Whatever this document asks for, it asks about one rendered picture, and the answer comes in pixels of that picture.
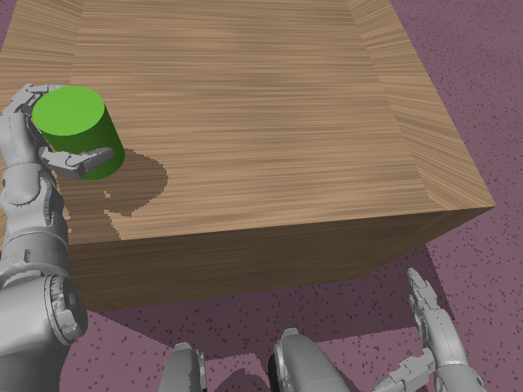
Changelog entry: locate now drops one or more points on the left robot hand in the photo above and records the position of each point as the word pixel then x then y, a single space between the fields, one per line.
pixel 22 142

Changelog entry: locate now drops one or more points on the right robot hand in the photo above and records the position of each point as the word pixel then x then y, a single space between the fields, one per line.
pixel 441 342

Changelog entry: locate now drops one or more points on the left robot arm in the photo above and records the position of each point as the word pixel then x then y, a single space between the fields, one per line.
pixel 41 314

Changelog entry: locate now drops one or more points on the right robot arm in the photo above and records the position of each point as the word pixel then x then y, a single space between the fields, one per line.
pixel 458 378

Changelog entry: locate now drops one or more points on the can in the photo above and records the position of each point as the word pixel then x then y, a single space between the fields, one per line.
pixel 74 119

